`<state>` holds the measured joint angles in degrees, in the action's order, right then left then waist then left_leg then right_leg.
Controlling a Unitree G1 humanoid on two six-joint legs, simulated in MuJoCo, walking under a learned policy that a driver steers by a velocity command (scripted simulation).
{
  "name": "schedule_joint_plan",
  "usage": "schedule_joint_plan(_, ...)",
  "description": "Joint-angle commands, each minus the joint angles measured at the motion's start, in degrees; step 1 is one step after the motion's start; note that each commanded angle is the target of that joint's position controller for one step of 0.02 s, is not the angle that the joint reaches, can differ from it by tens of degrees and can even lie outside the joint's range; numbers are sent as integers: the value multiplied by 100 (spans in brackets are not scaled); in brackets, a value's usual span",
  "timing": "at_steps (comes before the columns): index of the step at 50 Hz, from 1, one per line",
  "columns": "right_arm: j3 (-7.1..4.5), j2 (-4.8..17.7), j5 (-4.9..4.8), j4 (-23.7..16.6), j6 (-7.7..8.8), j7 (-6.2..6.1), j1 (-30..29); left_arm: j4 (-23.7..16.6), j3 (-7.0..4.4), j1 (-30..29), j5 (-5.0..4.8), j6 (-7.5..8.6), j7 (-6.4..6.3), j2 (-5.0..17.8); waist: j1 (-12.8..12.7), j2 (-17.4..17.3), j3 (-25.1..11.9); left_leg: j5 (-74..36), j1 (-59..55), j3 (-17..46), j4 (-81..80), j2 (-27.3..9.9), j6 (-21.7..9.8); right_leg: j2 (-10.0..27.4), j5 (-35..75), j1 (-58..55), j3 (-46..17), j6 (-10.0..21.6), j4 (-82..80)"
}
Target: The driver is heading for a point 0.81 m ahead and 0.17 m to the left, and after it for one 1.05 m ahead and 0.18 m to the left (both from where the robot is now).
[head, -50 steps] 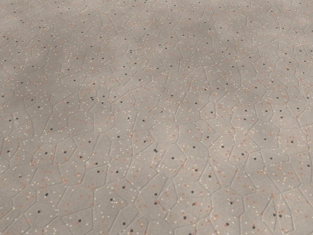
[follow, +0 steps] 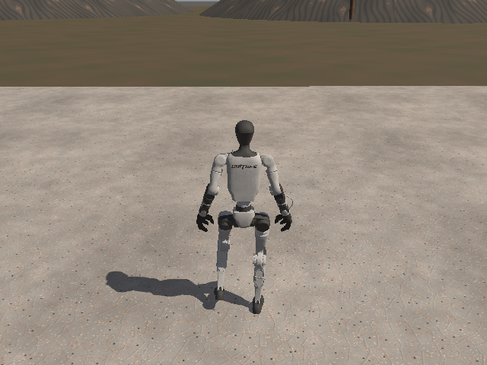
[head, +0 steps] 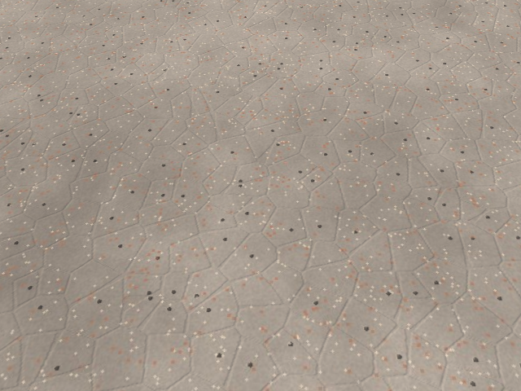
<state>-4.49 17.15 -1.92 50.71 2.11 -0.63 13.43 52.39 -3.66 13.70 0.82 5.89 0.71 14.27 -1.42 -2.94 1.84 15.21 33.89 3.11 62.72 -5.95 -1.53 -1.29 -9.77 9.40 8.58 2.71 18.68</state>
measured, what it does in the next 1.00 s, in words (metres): walks ahead, turning left: left foot, then right foot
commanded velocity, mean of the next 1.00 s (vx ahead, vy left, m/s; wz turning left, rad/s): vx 0.25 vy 0.00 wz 0.34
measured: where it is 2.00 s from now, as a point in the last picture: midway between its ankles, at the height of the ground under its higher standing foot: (204, 277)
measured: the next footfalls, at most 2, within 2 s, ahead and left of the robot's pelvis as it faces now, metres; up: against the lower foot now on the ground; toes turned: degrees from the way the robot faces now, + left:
left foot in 0.28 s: +0.31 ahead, +0.15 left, +0.00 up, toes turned +12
right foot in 0.78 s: +0.36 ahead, -0.07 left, +0.00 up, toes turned +20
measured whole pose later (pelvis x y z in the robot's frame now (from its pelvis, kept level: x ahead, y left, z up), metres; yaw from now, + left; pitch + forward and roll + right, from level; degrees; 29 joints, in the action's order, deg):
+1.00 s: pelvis +0.33 +0.07 +0.00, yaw +20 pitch +2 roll +1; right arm -3.9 16.2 -0.8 42.6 3.0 1.2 8.7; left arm 52.9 -3.4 21.5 -0.7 3.5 -0.9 14.5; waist -4.0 -1.1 -1.3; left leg 16.1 28.5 -0.5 43.9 -0.2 -1.1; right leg 2.8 -15.8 7.2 -1.5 -1.1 20.5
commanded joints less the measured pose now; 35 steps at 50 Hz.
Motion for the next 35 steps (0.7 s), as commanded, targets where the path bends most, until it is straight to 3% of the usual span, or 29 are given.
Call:
schedule_joint_plan(1,-66,173,45,-360,-56,16,103,-283,-173,-336,25,114,-79,770,190,641,32,-777,510,327,-446,-304,78,1674,950,-127,-860,802,-1246)
schedule_joint_plan(5,2,54,76,-606,6,170,-590,-225,-211,-198,-11,46,-165,926,-30,521,198,-1765,335,-118,-1757,-191,64,1512,1204,-281,-109,654,-1302)
schedule_joint_plan(7,37,5,127,-814,18,246,-1015,-189,-231,-105,-42,-39,-214,1008,-150,438,373,-1855,285,-384,-2280,-69,34,1533,2045,-480,177,601,-1047)
schedule_joint_plan(9,19,53,154,-988,3,324,-1142,-142,-267,12,-110,-166,-253,1122,-150,542,287,-1648,174,-588,-2550,89,-29,1631,2998,-866,318,515,-598)
schedule_joint_plan(11,-72,250,158,-1066,-29,385,-893,-190,-316,-88,-213,-277,-299,1269,66,752,12,-1137,-238,-771,-2652,362,-192,1699,4173,-1181,373,378,53)
schedule_joint_plan(13,-274,631,134,-883,-34,390,96,-292,-345,-316,-293,-375,-333,1329,627,757,-518,-1072,-1395,-920,-3053,762,-456,1548,4688,-1138,426,142,1488)
schedule_joint_plan(14,-428,946,146,-737,-35,283,724,-303,-301,-256,-265,-368,-309,1204,953,419,-866,-2048,-2501,-697,-3586,830,-654,1245,3718,-586,503,-177,2776)
schedule_joint_plan(15,-503,1498,164,-731,-74,130,755,-475,-98,31,98,-326,-254,512,504,-1015,-1260,-4766,-3913,934,-3202,-374,-1007,643,-1001,1025,442,-518,4593)
schedule_joint_plan(16,-480,1727,308,-1103,-29,175,401,-600,-15,626,46,-230,-175,471,143,-1315,-2452,-4868,-5218,3729,-3574,-1708,-2526,-332,-3357,2532,-667,-784,6420)
schedule_joint_plan(17,-394,1331,257,-1242,-25,240,367,-558,-127,159,-133,-173,-128,971,555,-196,-2638,-4256,-4983,3272,-3889,-1463,-2285,23,-2938,2704,-1459,-643,6527)
schedule_joint_plan(18,-325,1069,181,-1270,9,240,55,-729,-127,-278,-237,-161,-140,972,486,-52,-1905,-3592,-4337,2536,-3994,-1160,-1999,198,-2403,2940,-1374,-519,6211)
schedule_joint_plan(19,-285,894,104,-1268,15,216,-245,-658,-129,-379,-153,-199,-225,904,296,391,-1276,-3124,-3508,2069,-4128,-851,-1692,435,-1977,2912,-1332,-529,5740)
schedule_joint_plan(20,-245,748,102,-1304,-6,166,-430,-670,-172,-420,-63,-275,-293,1009,170,271,-1026,-2912,-2861,1856,-4248,-707,-1579,560,-1719,2673,-1375,-525,5359)
schedule_joint_plan(21,-225,719,183,-1352,-35,134,-510,-677,-203,-376,-55,-362,-302,1056,40,118,-929,-2763,-2362,1743,-4375,-581,-1507,574,-1580,2311,-1388,-502,5168)
schedule_joint_plan(23,-224,747,271,-1400,-32,90,-543,-625,-185,-176,-43,-453,-321,909,-49,-14,-988,-3143,-1988,1486,-4423,-515,-1520,510,-1421,2027,-1284,-560,4829)
schedule_joint_plan(26,-218,794,238,-1360,-57,0,-451,-640,-145,-261,-19,-518,-372,780,3,-79,-1115,-3112,-1966,1260,-4387,-431,-1451,497,-1073,2034,-1258,-698,4186)
schedule_joint_plan(31,-120,666,282,-1323,-178,-71,-591,-714,-111,-640,-73,-590,-371,747,176,-354,-840,-888,-1699,1256,-4609,-226,-1206,543,-529,1712,-1261,-773,3042)
schedule_joint_plan(33,-83,616,312,-1267,-200,-56,-574,-719,-98,-702,-83,-555,-347,746,241,-432,-715,-578,-1671,1324,-4582,-227,-1186,508,-593,1460,-1218,-756,2572)
schedule_joint_plan(35,-22,511,293,-1174,-213,-34,-459,-703,-73,-647,-93,-473,-272,715,267,-476,-745,398,-1725,1490,-4590,-238,-1123,439,-671,1123,-1088,-666,1997)
Keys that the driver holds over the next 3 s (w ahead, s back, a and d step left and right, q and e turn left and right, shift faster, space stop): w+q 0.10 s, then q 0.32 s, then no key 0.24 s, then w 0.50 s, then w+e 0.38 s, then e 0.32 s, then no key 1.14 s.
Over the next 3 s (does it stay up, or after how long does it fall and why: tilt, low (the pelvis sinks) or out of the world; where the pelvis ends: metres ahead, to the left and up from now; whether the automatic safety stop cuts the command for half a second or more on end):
stays up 0.82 0.22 -0.01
